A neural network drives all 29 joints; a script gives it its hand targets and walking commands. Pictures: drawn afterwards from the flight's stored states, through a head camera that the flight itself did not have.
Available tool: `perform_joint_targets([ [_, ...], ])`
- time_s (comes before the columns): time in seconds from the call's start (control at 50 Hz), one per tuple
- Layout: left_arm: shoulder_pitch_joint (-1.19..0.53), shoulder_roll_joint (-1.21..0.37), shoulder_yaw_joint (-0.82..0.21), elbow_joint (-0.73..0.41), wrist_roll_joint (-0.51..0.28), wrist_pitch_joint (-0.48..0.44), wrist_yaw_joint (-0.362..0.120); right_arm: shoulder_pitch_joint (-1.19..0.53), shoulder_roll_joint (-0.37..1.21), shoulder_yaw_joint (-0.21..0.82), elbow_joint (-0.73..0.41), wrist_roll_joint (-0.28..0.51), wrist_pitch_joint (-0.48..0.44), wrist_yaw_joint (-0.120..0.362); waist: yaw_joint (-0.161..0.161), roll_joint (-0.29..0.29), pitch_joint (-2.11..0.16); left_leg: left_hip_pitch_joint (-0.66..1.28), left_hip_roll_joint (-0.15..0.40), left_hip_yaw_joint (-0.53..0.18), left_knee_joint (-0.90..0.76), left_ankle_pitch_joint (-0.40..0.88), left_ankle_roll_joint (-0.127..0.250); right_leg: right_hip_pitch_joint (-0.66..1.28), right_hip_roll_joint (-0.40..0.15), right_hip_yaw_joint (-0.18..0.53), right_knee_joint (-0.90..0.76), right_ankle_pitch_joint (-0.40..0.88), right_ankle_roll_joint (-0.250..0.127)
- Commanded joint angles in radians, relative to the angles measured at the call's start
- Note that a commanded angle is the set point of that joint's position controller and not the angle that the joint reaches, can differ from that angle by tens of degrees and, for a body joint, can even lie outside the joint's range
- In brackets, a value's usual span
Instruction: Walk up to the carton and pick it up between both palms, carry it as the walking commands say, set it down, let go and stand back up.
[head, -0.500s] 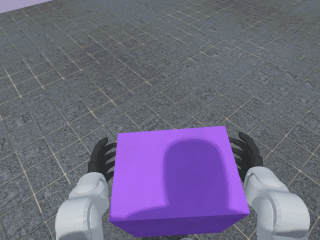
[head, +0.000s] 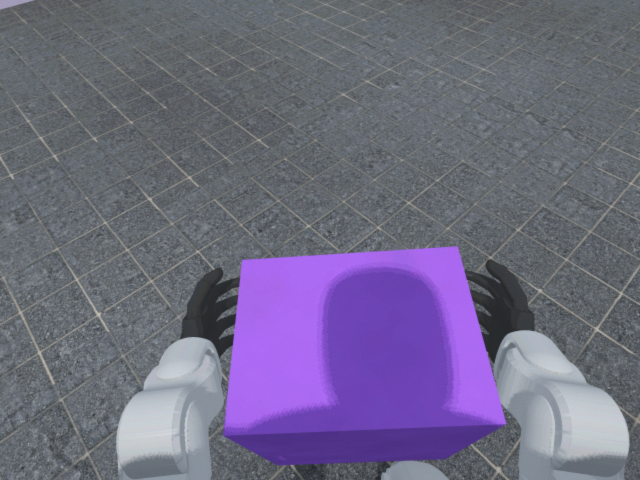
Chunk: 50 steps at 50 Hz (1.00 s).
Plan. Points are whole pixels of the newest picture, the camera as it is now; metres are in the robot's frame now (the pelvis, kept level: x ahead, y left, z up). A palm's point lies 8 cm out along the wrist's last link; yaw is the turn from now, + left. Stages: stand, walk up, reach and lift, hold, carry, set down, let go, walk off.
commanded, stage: carry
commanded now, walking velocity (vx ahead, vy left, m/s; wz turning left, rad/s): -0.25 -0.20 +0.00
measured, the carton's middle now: (355, 371) +0.24 -0.01 +0.01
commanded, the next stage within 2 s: none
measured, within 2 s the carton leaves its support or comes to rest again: neither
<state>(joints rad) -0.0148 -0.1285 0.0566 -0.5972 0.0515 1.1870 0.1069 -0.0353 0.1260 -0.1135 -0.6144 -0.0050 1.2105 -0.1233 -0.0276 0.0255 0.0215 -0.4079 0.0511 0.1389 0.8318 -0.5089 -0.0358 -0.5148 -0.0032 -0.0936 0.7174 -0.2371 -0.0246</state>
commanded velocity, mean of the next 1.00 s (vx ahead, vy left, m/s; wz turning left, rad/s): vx -0.25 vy -0.20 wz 0.00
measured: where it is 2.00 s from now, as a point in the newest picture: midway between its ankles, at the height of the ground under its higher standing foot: outside the picture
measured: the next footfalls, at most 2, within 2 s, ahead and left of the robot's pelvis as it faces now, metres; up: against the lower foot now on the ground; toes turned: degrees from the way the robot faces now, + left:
right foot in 0.38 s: -0.13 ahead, -0.28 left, +0.00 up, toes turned -7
left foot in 0.70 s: -0.25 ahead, -0.12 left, +0.00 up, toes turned +8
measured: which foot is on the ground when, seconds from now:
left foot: down 0.00-0.40, up 0.42-0.68, down 0.70-1.00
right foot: down 0.00-0.02, up 0.04-0.36, down 0.38-0.72, up 0.74-1.00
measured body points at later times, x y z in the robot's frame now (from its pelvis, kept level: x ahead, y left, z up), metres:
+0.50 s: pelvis -0.17 -0.15 +0.02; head -0.16 -0.18 +0.46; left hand +0.08 -0.02 +0.10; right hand +0.05 -0.34 +0.07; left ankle -0.10 +0.01 -0.65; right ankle -0.17 -0.27 -0.71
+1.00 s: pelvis -0.34 -0.28 +0.02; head -0.33 -0.27 +0.47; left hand -0.08 -0.14 +0.12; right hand -0.10 -0.45 +0.12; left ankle -0.29 -0.13 -0.71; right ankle -0.34 -0.45 -0.67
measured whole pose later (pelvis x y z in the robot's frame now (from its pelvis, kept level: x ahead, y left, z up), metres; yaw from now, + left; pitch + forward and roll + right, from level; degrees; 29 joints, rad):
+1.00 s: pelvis -0.34 -0.28 +0.02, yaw -3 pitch +1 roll -1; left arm -0.03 -0.13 0.05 -0.64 0.04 1.22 0.13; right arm 0.02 0.13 -0.10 -0.64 -0.03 1.16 -0.10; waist 0.02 -0.01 -0.01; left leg -0.40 0.17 0.12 0.65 -0.25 -0.05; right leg -0.49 -0.07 0.03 0.94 -0.42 0.07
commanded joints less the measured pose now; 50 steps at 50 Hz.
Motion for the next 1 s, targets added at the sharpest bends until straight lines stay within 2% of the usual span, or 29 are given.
perform_joint_targets([
  [0.0, -0.334, -0.764, -0.653, -0.081, -0.248, -0.002, -0.074, -0.319, 0.712, 0.692, -0.057, 0.278, -0.018, 0.142, 0.013, 0.288, -0.328, 0.426, 0.472, -0.545, -0.472, 0.859, 0.148, -0.237, 0.055, 0.075, 0.238, -0.297, 0.034],
  [0.02, -0.342, -0.743, -0.655, -0.062, -0.246, 0.002, -0.074, -0.257, 0.712, 0.675, -0.003, 0.264, -0.016, 0.143, 0.016, 0.197, -0.308, 0.37, 0.535, -0.461, -0.446, 0.986, 0.215, -0.218, 0.005, 0.181, 0.474, -0.338, 0.03],
  [0.04, -0.412, -0.768, -0.703, -0.105, -0.279, -0.001, -0.086, -0.239, 0.734, 0.649, 0.008, 0.246, -0.027, 0.148, 0.002, 0.229, -0.309, 0.273, 0.495, -0.446, -0.419, 0.934, 0.238, -0.147, -0.013, 0.248, 0.542, -0.317, 0.033],
  [0.06, -0.451, -0.784, -0.728, -0.114, -0.284, 0.001, -0.092, -0.265, 0.748, 0.647, -0.009, 0.237, -0.03, 0.149, 0.006, 0.168, -0.267, 0.199, 0.464, -0.416, -0.458, 0.72, 0.22, -0.127, -0.021, 0.234, 0.587, -0.264, 0.043],
  [0.08, -0.485, -0.805, -0.747, -0.143, -0.311, -0.005, -0.106, -0.275, 0.768, 0.641, -0.016, 0.235, -0.042, 0.151, 0.007, 0.188, -0.254, 0.139, 0.429, -0.387, -0.47, 0.624, 0.22, -0.106, -0.026, 0.225, 0.633, -0.234, 0.046],
  [0.1, -0.516, -0.819, -0.751, -0.149, -0.325, -0.007, -0.113, -0.315, 0.772, 0.639, -0.037, 0.243, -0.049, 0.157, 0.011, 0.192, -0.238, 0.139, 0.379, -0.285, -0.476, 0.563, 0.203, -0.116, -0.021, 0.194, 0.649, -0.206, 0.053],
  [0.14, -0.511, -0.832, -0.74, -0.167, -0.321, -0.008, -0.11, -0.381, 0.779, 0.659, -0.093, 0.266, -0.051, 0.162, 0.014, 0.191, -0.202, 0.149, 0.342, -0.227, -0.506, 0.4, 0.177, -0.148, -0.011, 0.161, 0.633, -0.161, 0.071],
  [0.26, -0.347, -0.751, -0.671, -0.089, -0.278, 0.022, -0.079, -0.285, 0.658, 0.65, -0.079, 0.236, -0.023, 0.129, 0.032, 0.281, -0.306, 0.214, 0.333, -0.22, -0.427, 0.676, 0.146, 0.053, -0.04, 0.07, 0.149, -0.22, 0.078],
  [0.32, -0.278, -0.706, -0.628, -0.035, -0.257, 0.038, -0.073, -0.272, 0.621, 0.652, -0.064, 0.224, -0.004, 0.117, 0.038, 0.296, -0.348, 0.233, 0.326, -0.212, -0.357, 0.668, 0.117, 0.171, -0.034, 0.021, -0.146, -0.205, 0.071],
  [0.34, -0.272, -0.709, -0.623, -0.035, -0.256, 0.038, -0.072, -0.29, 0.622, 0.66, -0.07, 0.226, 0.002, 0.112, 0.052, 0.252, -0.365, 0.196, 0.298, -0.188, -0.303, 0.607, 0.094, 0.237, -0.016, 0.005, -0.278, -0.169, 0.066],
  [0.36, -0.268, -0.688, -0.606, -0.036, -0.256, 0.037, -0.075, -0.267, 0.621, 0.663, -0.061, 0.218, 0.004, 0.108, 0.053, 0.094, -0.334, 0.104, 0.22, -0.125, -0.186, 0.501, 0.053, 0.268, -0.071, 0.09, -0.414, -0.109, 0.048],
  [0.38, -0.309, -0.681, -0.607, -0.081, -0.272, 0.032, -0.083, -0.271, 0.65, 0.683, -0.1, 0.226, 0.003, 0.11, 0.032, -0.239, -0.294, -0.135, 0.066, -0.011, -0.03, 0.061, 0.01, 0.327, -0.288, 0.351, -0.481, 0.157, -0.027],
  [0.4, -0.313, -0.688, -0.591, -0.071, -0.277, 0.029, -0.093, -0.314, 0.673, 0.702, -0.097, 0.246, 0.008, 0.112, 0.032, -0.434, -0.228, -0.241, -0.031, -0.02, 0.238, -0.195, -0.024, 0.26, -0.403, 0.42, -0.443, 0.349, -0.108],
  [0.42, -0.301, -0.726, -0.572, -0.047, -0.261, 0.011, -0.099, -0.447, 0.7, 0.759, -0.167, 0.279, 0.0, 0.125, 0.05, -0.468, -0.21, -0.175, -0.047, -0.114, 0.412, -0.219, -0.009, 0.083, -0.388, 0.371, -0.448, 0.328, -0.164],
  [0.44, -0.312, -0.752, -0.564, -0.066, -0.25, 0.004, -0.102, -0.499, 0.73, 0.784, -0.186, 0.305, -0.004, 0.135, 0.047, -0.362, -0.195, -0.12, -0.029, -0.133, 0.491, -0.114, 0.002, 0.017, -0.306, 0.243, -0.43, 0.24, -0.126],
  [0.46, -0.387, -0.785, -0.579, -0.124, -0.262, -0.007, -0.103, -0.523, 0.782, 0.79, -0.186, 0.326, -0.011, 0.14, 0.044, -0.303, -0.197, -0.115, -0.023, -0.124, 0.53, -0.045, 0.014, 0.035, -0.284, 0.173, -0.402, 0.212, -0.114],
  [0.5, -0.41, -0.819, -0.59, -0.16, -0.29, -0.037, -0.111, -0.521, 0.826, 0.812, -0.22, 0.337, -0.036, 0.133, 0.032, -0.333, -0.259, -0.177, 0.003, -0.083, 0.429, 0.011, 0.008, 0.253, -0.216, 0.05, -0.282, 0.467, -0.099],
  [0.56, -0.314, -0.768, -0.593, -0.139, -0.281, -0.032, -0.105, -0.401, 0.785, 0.801, -0.183, 0.315, -0.022, 0.118, 0.032, -0.325, -0.33, -0.122, -0.009, -0.036, 0.232, -0.038, -0.006, 0.372, -0.221, 0.102, -0.206, 0.715, -0.147],
  [0.62, -0.214, -0.669, -0.584, -0.055, -0.227, 0.005, -0.079, -0.284, 0.651, 0.73, -0.08, 0.268, 0.009, 0.113, 0.033, -0.27, -0.358, 0.009, 0.002, -0.038, -0.094, -0.032, 0.016, 0.362, -0.272, 0.229, -0.181, 0.707, -0.194],
  [0.64, -0.223, -0.64, -0.589, -0.051, -0.222, 0.016, -0.072, -0.246, 0.632, 0.704, -0.033, 0.255, 0.018, 0.115, 0.02, -0.242, -0.362, 0.084, 0.001, -0.016, -0.262, 0.046, 0.015, 0.338, -0.254, 0.218, -0.169, 0.635, -0.174],
  [0.66, -0.237, -0.624, -0.603, -0.053, -0.224, 0.024, -0.065, -0.218, 0.618, 0.68, -0.002, 0.245, 0.021, 0.119, 0.002, -0.159, -0.37, 0.209, 0.043, -0.042, -0.506, 0.245, 0.018, 0.281, -0.22, 0.185, -0.114, 0.531, -0.126],
  [0.68, -0.256, -0.624, -0.617, -0.059, -0.231, 0.031, -0.061, -0.211, 0.609, 0.655, 0.02, 0.235, 0.019, 0.119, 0.002, 0.043, -0.348, 0.386, 0.207, -0.216, -0.482, 0.578, 0.052, 0.043, -0.129, 0.134, 0.003, 0.265, -0.041],
  [0.7, -0.29, -0.641, -0.636, -0.072, -0.239, 0.035, -0.061, -0.204, 0.607, 0.641, 0.044, 0.227, 0.013, 0.122, 0.008, 0.344, -0.293, 0.524, 0.473, -0.473, -0.43, 1.123, 0.144, -0.272, 0.029, 0.093, 0.177, -0.284, 0.035],
  [0.72, -0.354, -0.657, -0.67, -0.101, -0.256, 0.03, -0.063, -0.189, 0.641, 0.634, 0.055, 0.23, 0.007, 0.131, 0.008, 0.262, -0.284, 0.447, 0.503, -0.351, -0.429, 1.171, 0.198, -0.227, -0.001, 0.172, 0.417, -0.335, 0.035],
  [0.74, -0.482, -0.735, -0.728, -0.162, -0.303, 0.019, -0.079, -0.249, 0.703, 0.629, 0.025, 0.228, -0.013, 0.14, -0.009, 0.291, -0.231, 0.285, 0.499, -0.364, -0.412, 1.085, 0.237, -0.187, -0.021, 0.24, 0.495, -0.299, 0.044],
  [0.78, -0.575, -0.817, -0.78, -0.201, -0.341, -0.001, -0.105, -0.327, 0.778, 0.636, -0.031, 0.234, -0.045, 0.148, 0.004, 0.203, -0.169, 0.097, 0.41, -0.312, -0.48, 0.709, 0.216, -0.116, -0.039, 0.217, 0.581, -0.215, 0.061],
  [0.82, -0.575, -0.835, -0.759, -0.207, -0.34, -0.012, -0.105, -0.405, 0.79, 0.657, -0.093, 0.26, -0.057, 0.151, 0.015, 0.194, -0.138, 0.101, 0.329, -0.201, -0.49, 0.524, 0.188, -0.143, -0.028, 0.17, 0.557, -0.154, 0.079],
  [0.86, -0.497, -0.826, -0.736, -0.194, -0.332, -0.011, -0.101, -0.387, 0.769, 0.668, -0.131, 0.264, -0.057, 0.143, 0.02, 0.192, -0.164, 0.169, 0.315, -0.193, -0.454, 0.563, 0.17, -0.14, -0.036, 0.148, 0.473, -0.156, 0.098],
  [0.98, -0.272, -0.684, -0.63, -0.052, -0.265, 0.041, -0.074, -0.235, 0.609, 0.646, -0.064, 0.212, -0.001, 0.104, 0.029, 0.302, -0.296, 0.212, 0.314, -0.199, -0.337, 0.83, 0.141, 0.115, -0.041, 0.014, -0.036, -0.188, 0.093],
])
